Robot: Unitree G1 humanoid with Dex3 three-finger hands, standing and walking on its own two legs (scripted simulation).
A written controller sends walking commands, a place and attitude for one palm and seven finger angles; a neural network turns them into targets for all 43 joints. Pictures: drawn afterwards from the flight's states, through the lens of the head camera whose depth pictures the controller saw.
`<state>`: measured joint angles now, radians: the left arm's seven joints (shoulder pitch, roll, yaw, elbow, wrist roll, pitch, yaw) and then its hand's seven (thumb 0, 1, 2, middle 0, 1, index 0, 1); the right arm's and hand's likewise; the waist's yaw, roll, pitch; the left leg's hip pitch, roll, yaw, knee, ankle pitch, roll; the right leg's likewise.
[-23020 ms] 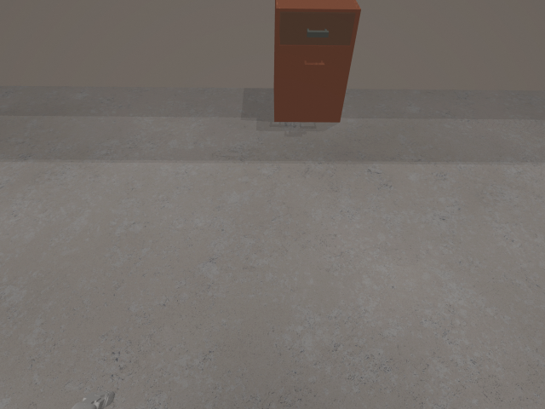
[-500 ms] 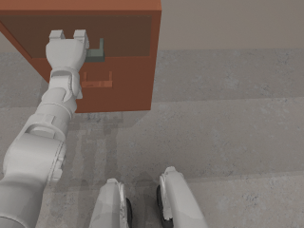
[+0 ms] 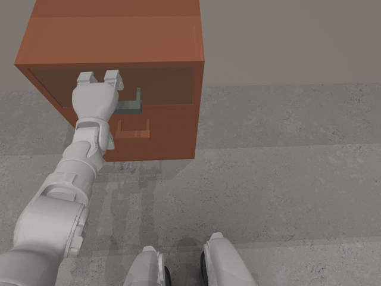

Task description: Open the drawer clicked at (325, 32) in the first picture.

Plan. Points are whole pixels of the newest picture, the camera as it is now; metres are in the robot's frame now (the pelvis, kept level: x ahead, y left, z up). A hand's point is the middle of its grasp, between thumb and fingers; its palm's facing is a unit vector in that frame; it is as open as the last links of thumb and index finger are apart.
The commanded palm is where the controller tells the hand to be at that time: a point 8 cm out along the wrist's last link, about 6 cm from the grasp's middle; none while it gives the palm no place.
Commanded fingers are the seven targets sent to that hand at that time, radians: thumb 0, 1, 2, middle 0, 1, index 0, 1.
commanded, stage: lift the fingers back up to retry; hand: left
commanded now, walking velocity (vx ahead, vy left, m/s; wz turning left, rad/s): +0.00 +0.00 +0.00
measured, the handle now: (120, 100) +0.58 +0.14 -0.08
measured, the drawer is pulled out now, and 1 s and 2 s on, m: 0.00 0.00 0.00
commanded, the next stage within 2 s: re-aim the fingers above the handle in 0.22 s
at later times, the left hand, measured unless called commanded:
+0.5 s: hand (103, 113) +0.50 +0.16 -0.03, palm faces +0.01 -0.04 -1.00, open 13.8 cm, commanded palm +0.48 +0.16 +0.03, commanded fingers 0.00 -0.50 0.30 -0.30 -1.20 -0.30 -1.20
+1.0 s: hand (102, 118) +0.49 +0.16 -0.03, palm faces -0.01 -0.02 -1.00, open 13.8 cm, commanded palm +0.48 +0.16 +0.03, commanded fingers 0.00 -0.50 0.30 -0.30 -1.20 -0.30 -1.20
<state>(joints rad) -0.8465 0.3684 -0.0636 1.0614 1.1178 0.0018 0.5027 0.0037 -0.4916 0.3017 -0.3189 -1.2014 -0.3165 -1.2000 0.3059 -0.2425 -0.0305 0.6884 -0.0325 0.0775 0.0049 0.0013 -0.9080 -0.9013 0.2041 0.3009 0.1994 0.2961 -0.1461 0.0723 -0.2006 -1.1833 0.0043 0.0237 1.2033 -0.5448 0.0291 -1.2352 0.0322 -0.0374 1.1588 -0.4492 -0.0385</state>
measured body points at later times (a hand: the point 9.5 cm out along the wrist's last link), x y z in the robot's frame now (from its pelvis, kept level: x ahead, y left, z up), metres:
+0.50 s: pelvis +0.01 +0.01 +0.01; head +0.17 +0.00 +0.43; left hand +0.50 +0.16 +0.02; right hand +0.04 -0.26 -0.13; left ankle +0.00 +0.10 -0.63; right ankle +0.04 -0.10 -0.63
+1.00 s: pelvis +0.01 +0.01 +0.01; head +0.16 +0.00 +0.43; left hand +0.49 +0.16 +0.02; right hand +0.02 -0.26 -0.12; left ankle +0.00 +0.10 -0.63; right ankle +0.04 -0.10 -0.63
